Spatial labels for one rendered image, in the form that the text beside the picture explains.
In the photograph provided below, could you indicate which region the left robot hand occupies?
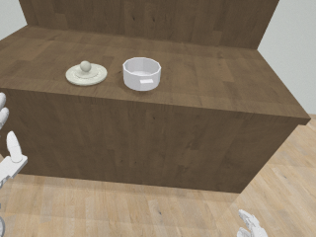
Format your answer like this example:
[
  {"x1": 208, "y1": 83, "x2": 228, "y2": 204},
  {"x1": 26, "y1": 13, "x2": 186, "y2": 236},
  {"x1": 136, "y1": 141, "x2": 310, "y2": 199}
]
[{"x1": 0, "y1": 92, "x2": 28, "y2": 190}]

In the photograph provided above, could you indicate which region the pot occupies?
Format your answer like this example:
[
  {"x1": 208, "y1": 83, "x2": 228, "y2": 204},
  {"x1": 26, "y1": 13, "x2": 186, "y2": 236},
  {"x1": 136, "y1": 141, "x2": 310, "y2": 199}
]
[{"x1": 122, "y1": 57, "x2": 161, "y2": 91}]

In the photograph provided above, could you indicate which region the table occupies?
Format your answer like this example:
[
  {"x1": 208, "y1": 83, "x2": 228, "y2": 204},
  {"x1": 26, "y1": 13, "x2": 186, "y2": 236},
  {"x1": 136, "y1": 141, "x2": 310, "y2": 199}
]
[{"x1": 0, "y1": 0, "x2": 311, "y2": 194}]

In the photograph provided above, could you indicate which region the lid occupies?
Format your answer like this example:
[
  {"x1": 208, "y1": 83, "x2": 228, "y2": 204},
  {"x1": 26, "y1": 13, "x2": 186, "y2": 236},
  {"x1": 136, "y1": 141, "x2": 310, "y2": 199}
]
[{"x1": 65, "y1": 63, "x2": 108, "y2": 86}]

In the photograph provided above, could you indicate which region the knob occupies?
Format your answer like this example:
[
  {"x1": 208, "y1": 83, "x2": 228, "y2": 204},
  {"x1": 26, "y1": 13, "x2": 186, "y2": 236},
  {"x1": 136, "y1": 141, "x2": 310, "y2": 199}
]
[{"x1": 80, "y1": 60, "x2": 92, "y2": 72}]

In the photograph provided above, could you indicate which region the right robot hand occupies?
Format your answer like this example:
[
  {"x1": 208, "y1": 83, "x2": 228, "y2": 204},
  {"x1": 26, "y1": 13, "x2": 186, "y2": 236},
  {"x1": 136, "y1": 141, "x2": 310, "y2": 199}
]
[{"x1": 236, "y1": 209, "x2": 269, "y2": 237}]

